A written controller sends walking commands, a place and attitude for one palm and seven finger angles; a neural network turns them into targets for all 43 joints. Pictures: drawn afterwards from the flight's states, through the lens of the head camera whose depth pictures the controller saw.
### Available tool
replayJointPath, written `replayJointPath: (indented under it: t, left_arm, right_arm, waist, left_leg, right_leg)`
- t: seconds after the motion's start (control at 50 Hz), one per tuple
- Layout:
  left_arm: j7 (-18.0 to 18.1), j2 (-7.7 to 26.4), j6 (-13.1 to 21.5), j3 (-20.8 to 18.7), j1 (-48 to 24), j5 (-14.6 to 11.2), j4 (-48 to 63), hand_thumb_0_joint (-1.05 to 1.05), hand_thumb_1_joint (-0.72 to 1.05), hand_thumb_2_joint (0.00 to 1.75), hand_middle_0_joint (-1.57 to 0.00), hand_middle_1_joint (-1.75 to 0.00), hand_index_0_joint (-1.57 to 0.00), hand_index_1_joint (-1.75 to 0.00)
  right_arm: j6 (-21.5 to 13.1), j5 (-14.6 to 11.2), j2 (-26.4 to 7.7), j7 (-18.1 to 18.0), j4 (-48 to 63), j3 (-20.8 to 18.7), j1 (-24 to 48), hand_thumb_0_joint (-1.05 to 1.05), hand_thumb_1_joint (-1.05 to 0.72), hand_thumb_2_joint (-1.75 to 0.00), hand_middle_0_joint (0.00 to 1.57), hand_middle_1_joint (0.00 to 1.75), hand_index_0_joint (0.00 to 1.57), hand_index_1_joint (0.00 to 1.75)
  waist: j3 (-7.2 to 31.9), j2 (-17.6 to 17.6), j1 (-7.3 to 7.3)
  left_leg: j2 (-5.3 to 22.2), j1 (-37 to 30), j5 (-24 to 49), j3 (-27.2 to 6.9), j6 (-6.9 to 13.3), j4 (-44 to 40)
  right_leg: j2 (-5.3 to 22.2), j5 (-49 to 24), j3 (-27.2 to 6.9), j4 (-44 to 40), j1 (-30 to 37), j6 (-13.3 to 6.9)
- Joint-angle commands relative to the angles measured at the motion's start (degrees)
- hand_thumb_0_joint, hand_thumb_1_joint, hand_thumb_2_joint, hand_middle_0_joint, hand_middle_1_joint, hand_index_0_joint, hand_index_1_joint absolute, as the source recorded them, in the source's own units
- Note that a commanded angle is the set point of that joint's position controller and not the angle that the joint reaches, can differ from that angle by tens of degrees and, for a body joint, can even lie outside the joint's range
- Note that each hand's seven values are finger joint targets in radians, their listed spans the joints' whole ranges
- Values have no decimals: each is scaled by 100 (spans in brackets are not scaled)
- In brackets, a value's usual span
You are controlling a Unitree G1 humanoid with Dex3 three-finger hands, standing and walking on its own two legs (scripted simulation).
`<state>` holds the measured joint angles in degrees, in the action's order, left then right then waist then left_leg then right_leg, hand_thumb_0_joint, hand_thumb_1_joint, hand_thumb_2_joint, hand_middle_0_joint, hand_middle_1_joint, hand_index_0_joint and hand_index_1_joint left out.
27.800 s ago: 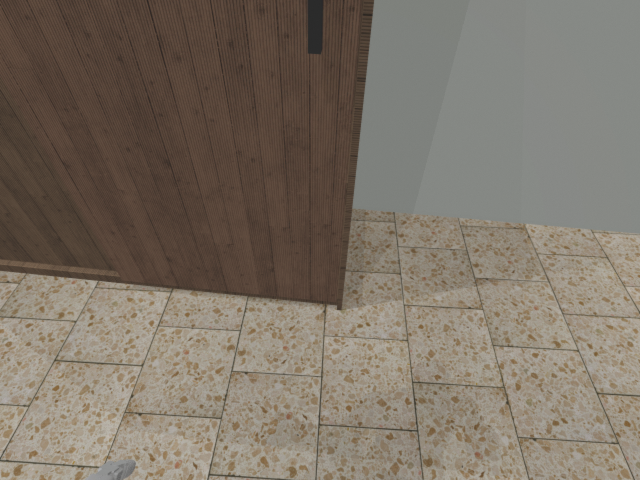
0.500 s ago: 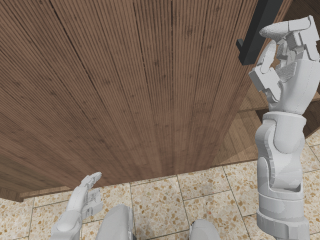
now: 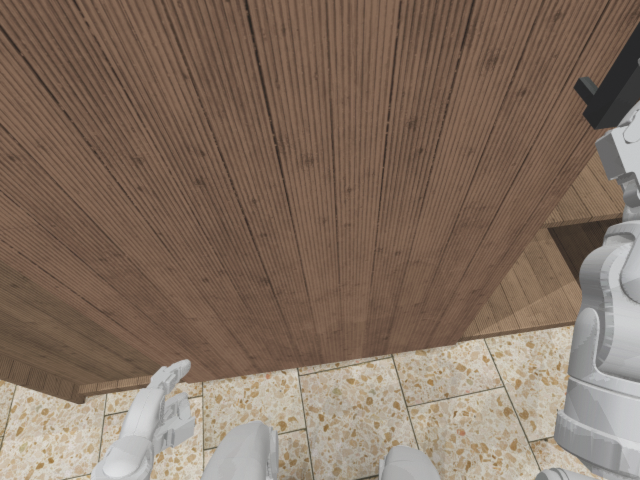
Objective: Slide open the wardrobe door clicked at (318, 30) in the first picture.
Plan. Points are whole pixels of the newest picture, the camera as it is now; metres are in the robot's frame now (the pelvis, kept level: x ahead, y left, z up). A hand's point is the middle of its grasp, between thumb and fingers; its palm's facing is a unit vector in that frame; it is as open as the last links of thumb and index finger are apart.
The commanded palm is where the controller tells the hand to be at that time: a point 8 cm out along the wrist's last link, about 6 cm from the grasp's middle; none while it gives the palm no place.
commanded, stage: stop walking and hold the door there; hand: right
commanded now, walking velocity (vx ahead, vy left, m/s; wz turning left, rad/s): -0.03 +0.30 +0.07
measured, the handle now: out of the picture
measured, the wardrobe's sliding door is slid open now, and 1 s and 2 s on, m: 0.45 0.45 0.45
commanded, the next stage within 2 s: none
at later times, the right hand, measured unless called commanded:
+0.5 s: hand (602, 147) +0.34 -0.26 +0.22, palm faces +0.59 +0.77 -0.22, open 4.7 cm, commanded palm +0.30 -0.27 +0.19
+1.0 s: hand (626, 210) +0.29 -0.27 +0.20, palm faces +0.62 +0.73 -0.28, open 4.7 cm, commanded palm +0.25 -0.28 +0.19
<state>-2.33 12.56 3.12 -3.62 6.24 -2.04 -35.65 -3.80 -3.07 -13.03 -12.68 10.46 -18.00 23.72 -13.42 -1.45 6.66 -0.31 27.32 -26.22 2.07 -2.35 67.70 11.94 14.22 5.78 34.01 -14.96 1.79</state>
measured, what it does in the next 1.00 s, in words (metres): steps on the spot: left foot, then right foot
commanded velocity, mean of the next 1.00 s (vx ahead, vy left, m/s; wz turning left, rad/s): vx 0.02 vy -0.04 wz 0.00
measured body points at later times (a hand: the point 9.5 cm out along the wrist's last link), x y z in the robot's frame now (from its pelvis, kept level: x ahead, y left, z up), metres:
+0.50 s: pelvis -0.01 +0.05 -0.01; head -0.01 +0.06 +0.43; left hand +0.12 +0.36 -0.09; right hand +0.30 -0.30 +0.24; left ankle +0.03 +0.22 -0.74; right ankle +0.06 -0.03 -0.74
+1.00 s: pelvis -0.06 +0.08 +0.00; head -0.08 +0.08 +0.44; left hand +0.01 +0.37 -0.10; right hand +0.25 -0.31 +0.22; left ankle -0.05 +0.18 -0.74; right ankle +0.02 -0.02 -0.74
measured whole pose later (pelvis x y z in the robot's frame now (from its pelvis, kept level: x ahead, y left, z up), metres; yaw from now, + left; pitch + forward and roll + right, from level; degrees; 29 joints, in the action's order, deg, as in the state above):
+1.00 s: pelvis -0.06 +0.08 +0.00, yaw +12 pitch -3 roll +1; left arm 4.7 17.5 4.4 -0.4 15.3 -2.9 -42.2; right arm -5.6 -1.3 -34.7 -8.5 -20.7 -35.5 9.3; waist -0.1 -1.7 1.7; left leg -1.5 13.3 -14.0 3.9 2.0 30.5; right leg 1.9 10.7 1.6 31.3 -16.4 -0.1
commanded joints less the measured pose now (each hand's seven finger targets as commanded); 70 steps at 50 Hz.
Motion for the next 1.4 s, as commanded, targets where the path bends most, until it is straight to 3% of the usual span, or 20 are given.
replayJointPath:
  t: [0.0, 0.04, 0.06, 0.1, 0.14, 0.2, 0.22, 0.26, 0.28, 0.42, 0.46, 0.48, 0.54, 0.7, 0.76, 0.8, 0.92, 1.06, 1.18, 1.38]
  left_arm:
    - [-23, 782, 331, -240, -479, -37, 998, 0, 90, 90, -20, -30, -20, -30]
    - [19, 759, 361, -206, -426, -67, 1076, 0, 90, 90, -20, -30, -20, -30]
    - [189, 1125, 233, -312, 34, -4, 577, 0, 90, 90, -20, -30, -20, -30]
    - [196, 923, 253, -142, -50, -19, 893, 0, 90, 90, -20, -30, -20, -30]
    - [245, 996, 479, -101, 1, -67, 853, 0, 90, 90, -20, -30, -20, -30]
    - [353, 873, 605, 15, 197, -162, 783, 0, 90, 90, -20, -30, -20, -30]
    - [426, 729, 569, 105, -154, -134, 929, 0, 90, 90, -20, -30, -20, -30]
    - [506, 891, 605, 144, -39, -154, 617, 0, 90, 90, -20, -30, -20, -30]
    - [527, 969, 573, 94, -177, -151, 558, 0, 90, 90, -20, -30, -20, -30]
    - [727, 1016, 384, 48, -161, -35, 444, 0, 90, 90, -20, -30, -20, -30]
    - [690, 1276, 372, -20, -72, -68, 628, 0, 90, 90, -20, -30, -20, -30]
    - [645, 1223, 344, 2, 9, -99, 639, 0, 90, 90, -20, -30, -20, -30]
    - [730, 1047, 393, 68, 85, -4, 442, 0, 90, 90, -20, -30, -20, -30]
    - [828, 1068, 379, 187, 243, 58, 471, 0, 90, 90, -20, -30, -20, -30]
    - [778, 1040, 357, 126, 279, 109, 509, 0, 90, 90, -20, -30, -20, -30]
    - [734, 1068, 481, 91, 321, -36, 381, 0, 90, 90, -20, -30, -20, -30]
    - [761, 1204, 479, 76, 271, -85, 284, 0, 90, 90, -20, -30, -20, -30]
    - [850, 1175, 389, 108, 150, -8, 452, 0, 90, 90, -20, -30, -20, -30]
    - [875, 1120, 507, 146, 208, 12, 501, 0, 90, 90, -20, -30, -20, -30]
    - [772, 1082, 511, 168, 182, -4, 429, 0, 90, 90, -20, -30, -20, -30]
  right_arm:
    - [-693, 30, -383, 870, 2042, 1717, 2290, 0, -90, -90, 45, 140, 45, 140]
    - [-638, 7, -380, 885, 1900, 1710, 2295, 0, -90, -90, 45, 140, 45, 140]
    - [-613, 109, -3501, 596, -575, -1649, 943, 0, -90, -90, 45, 140, 45, 140]
    - [-724, 19, -2418, 791, 155, -491, 1275, 0, -90, -90, 45, 140, 45, 140]
    - [-750, 12, -2608, 755, -8, -615, 1327, 0, -90, -90, 45, 140, 45, 140]
    - [-662, 181, -3491, 658, -710, -1187, 867, 0, -90, -90, 45, 140, 45, 140]
    - [-663, 255, -4121, 597, -913, -1619, 631, 0, -90, -90, 45, 140, 45, 140]
    - [-544, 172, -4772, 493, -1444, -2470, 359, 0, -90, -90, 45, 140, 45, 140]
    - [-565, 54, -3965, 479, -897, -1833, 549, 0, -90, -90, 45, 140, 45, 140]
    - [-806, 154, -3533, 354, -661, -1806, 384, 0, -90, -90, 45, 140, 45, 140]
    - [-927, 147, -2962, 415, -345, -1191, 356, 0, -90, -90, 45, 140, 45, 140]
    - [-915, 140, -2875, 458, -674, -1056, 151, 0, -90, -90, 45, 140, 45, 140]
    - [-888, 254, -3390, 342, -883, -1469, 24, 0, -90, -90, 45, 140, 45, 140]
    - [-708, 208, -4146, 343, -1265, -2171, -116, 0, -90, -90, 45, 140, 45, 140]
    - [-679, 208, -4541, 404, -1817, -2418, -87, 0, -90, -90, 45, 140, 45, 140]
    - [-632, 161, -4510, 399, -1948, -2505, 49, 0, -90, -90, 45, 140, 45, 140]
    - [-527, 156, -4044, 404, -1912, -2027, -172, 0, -90, -90, 45, 140, 45, 140]
    - [-735, 271, -4526, 280, -1144, -2358, -37, 0, -90, -90, 45, 140, 45, 140]
    - [-860, 256, -4255, 231, -992, -2301, -394, 0, -90, -90, 45, 140, 45, 140]
    - [-732, 209, -3930, 329, -1146, -2017, -640, 0, -90, -90, 45, 140, 45, 140]
  waist:
    - [2647, -1930, -722]
    - [2599, -2172, -736]
    - [2659, -2092, -573]
    - [2562, -2525, -617]
    - [2655, -2523, -603]
    - [2726, -396, -619]
    - [2629, 1249, -534]
    - [2822, 1876, -456]
    - [3038, 1946, -487]
    - [2820, 582, -676]
    - [2465, -1626, -559]
    - [2361, -1766, -626]
    - [1775, -1011, -644]
    - [2042, -1296, -542]
    - [1914, 315, -665]
    - [2115, 1041, -551]
    - [2434, -95, -521]
    - [1800, -525, -560]
    - [1956, -1133, -544]
    - [1848, -187, -597]
  left_leg:
    - [248, 33, 659, 178, -103, -371]
    - [171, -353, 727, 408, -131, -908]
    - [16, -228, 566, 567, -206, -895]
    - [-48, -495, 318, 658, -140, -1833]
    - [-172, -1106, 464, 715, -86, -2744]
    - [512, -2241, 3351, 21, 110, -4736]
    - [1759, -2951, 5857, -1723, 694, -4489]
    - [2349, -2819, 6272, -2592, 1202, -4381]
    - [2193, -3299, 6334, -2249, 1159, -4093]
    - [1357, -1681, 2923, -680, 537, -3885]
    - [311, -641, 236, 6, 151, -2968]
    - [39, -622, -596, -80, 175, -1973]
    - [231, -282, 241, -377, 133, -1193]
    - [69, -2296, 648, 401, 190, -4190]
    - [1325, -1304, 439, -1388, 825, -5500]
    - [1488, -1530, 1361, -1686, 912, -5310]
    - [695, -1632, 2605, -635, 280, -4264]
    - [616, -1124, 7, -781, 323, -4922]
    - [382, -1369, 254, -507, 299, -4676]
    - [691, -756, -136, -927, 406, -5172]
  right_leg:
    - [1175, -2825, -231, -1315, 1728, -633]
    - [1098, -2339, 25, -1476, 1531, -568]
    - [1089, -2451, 184, -1602, 1481, -613]
    - [1016, -2756, 156, -1217, 1255, -612]
    - [904, -2588, 375, -772, 1221, -404]
    - [-153, -757, 438, 974, 423, -57]
    - [-821, 1979, 302, 2185, -1279, 87]
    - [-893, 2123, -576, 3455, -1849, 144]
    - [-978, 1949, -805, 3467, -1851, 125]
    - [-1012, -305, -280, -742, 604, -36]
    - [467, -852, -1798, -1574, 658, -526]
    - [784, 815, -2380, -2248, 240, -751]
    - [672, 773, -2182, -2360, -83, -817]
    - [-6, 1618, -757, -2107, -544, -401]
    - [-777, 705, -185, -103, -270, -43]
    - [-976, 544, -509, 697, -605, -100]
    - [-514, -1698, -790, -711, 512, -305]
    - [-554, 911, -1002, -1190, -233, -334]
    - [-460, 1269, -1190, -1580, -233, -355]
    - [-684, 683, -828, -789, 119, -270]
